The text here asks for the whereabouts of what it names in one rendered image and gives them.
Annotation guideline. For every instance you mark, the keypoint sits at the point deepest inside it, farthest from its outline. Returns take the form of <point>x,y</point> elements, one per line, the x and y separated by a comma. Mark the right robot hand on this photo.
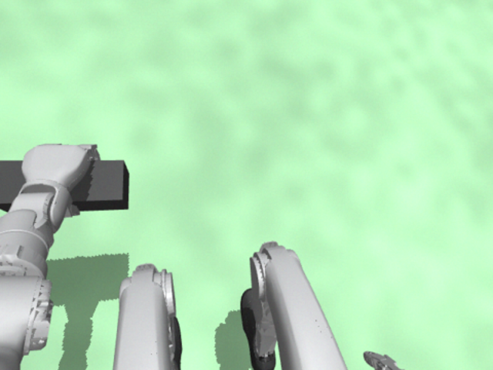
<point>380,362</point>

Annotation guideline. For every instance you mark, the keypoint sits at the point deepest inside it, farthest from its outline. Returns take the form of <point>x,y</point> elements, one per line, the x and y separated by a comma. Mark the left robot hand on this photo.
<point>63,164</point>

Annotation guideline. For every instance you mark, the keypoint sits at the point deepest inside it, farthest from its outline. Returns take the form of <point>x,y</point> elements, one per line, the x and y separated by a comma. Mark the left robot arm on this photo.
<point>26,234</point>

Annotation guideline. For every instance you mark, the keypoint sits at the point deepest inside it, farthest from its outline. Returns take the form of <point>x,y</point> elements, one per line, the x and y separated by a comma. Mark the right robot foot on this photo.
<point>249,326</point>

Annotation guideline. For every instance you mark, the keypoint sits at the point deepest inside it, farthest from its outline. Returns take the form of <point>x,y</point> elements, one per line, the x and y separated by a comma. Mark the carton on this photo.
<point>105,185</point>

